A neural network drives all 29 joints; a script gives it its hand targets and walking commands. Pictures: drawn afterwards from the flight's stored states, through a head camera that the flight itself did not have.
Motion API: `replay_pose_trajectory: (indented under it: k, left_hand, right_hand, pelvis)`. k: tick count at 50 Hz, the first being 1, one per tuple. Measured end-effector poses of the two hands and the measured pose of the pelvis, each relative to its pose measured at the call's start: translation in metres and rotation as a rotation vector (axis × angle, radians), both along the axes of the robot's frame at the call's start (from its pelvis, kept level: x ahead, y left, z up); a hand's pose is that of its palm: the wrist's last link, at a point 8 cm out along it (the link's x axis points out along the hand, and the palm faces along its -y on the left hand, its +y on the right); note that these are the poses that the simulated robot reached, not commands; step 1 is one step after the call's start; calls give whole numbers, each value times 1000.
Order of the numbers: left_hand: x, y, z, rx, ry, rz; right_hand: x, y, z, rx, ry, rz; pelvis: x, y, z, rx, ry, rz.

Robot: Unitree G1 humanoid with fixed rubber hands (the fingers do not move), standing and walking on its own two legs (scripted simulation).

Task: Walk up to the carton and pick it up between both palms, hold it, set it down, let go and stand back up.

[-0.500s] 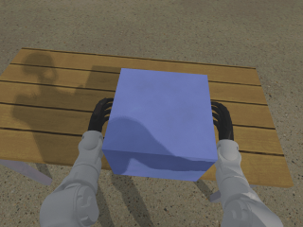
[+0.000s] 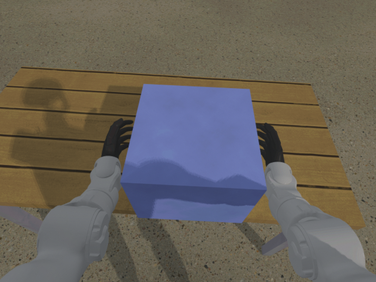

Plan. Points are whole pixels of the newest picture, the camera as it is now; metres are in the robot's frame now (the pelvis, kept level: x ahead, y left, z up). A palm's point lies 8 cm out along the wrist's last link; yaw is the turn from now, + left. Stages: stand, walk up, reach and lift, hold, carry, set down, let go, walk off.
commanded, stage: set down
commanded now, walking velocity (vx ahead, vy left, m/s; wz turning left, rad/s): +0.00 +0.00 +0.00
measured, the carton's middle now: (193, 154) +0.44 +0.01 -0.02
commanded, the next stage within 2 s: none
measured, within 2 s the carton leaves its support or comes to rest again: neither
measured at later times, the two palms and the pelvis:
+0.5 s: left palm (95, 143) +0.42 +0.22 +0.06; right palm (297, 146) +0.42 -0.22 +0.06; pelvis -0.04 -0.01 -0.02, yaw +0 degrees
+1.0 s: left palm (74, 109) +0.42 +0.23 +0.15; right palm (321, 114) +0.42 -0.22 +0.16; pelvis -0.02 -0.01 +0.01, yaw +0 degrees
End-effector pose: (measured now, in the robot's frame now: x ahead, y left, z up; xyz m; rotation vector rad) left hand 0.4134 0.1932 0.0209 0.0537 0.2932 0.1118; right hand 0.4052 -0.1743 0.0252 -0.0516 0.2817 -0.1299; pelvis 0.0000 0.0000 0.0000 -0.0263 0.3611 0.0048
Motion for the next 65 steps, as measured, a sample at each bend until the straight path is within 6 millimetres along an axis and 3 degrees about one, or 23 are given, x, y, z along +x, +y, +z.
replay_pose_trajectory:
  k: [5, 12, 17, 26, 38, 51, 58, 65]
  left_hand:
    - [0, 15, 5, 34, -11, 5]
    - [-9, 42, -2, 82, -10, 35]
    - [-8, 44, 1, 82, -38, 23]
    - [3, 27, 41, 37, -82, -16]
    - [4, 38, 98, 40, -85, -5]
    - [10, 40, 134, 30, -90, -27]
    - [-2, 41, 132, 30, -74, -55]
    - [-37, 47, 92, 13, -39, -45]
  right_hand:
    - [4, -16, 3, -12, -18, -35]
    - [5, -49, 4, -32, -27, -50]
    - [9, -55, 9, -13, -46, -16]
    - [11, -45, 39, 31, -72, -2]
    - [12, -50, 102, 9, -73, -19]
    - [17, -49, 133, 25, -68, -6]
    - [5, -49, 127, 23, -58, -3]
    - [-30, -42, 84, 48, -31, 2]
  pelvis:
    - [-7, -1, -11, 0, 19, 2]
    - [-22, -5, -22, 4, 62, 2]
    - [-31, -9, -26, 6, 93, 0]
    - [-36, -12, -19, 12, 58, -3]
    - [-30, -9, 1, 11, -58, 0]
    - [-21, -7, 16, 8, -146, -6]
    - [-14, -7, 22, 10, -236, -9]
    - [-8, -6, 24, 10, -306, -4]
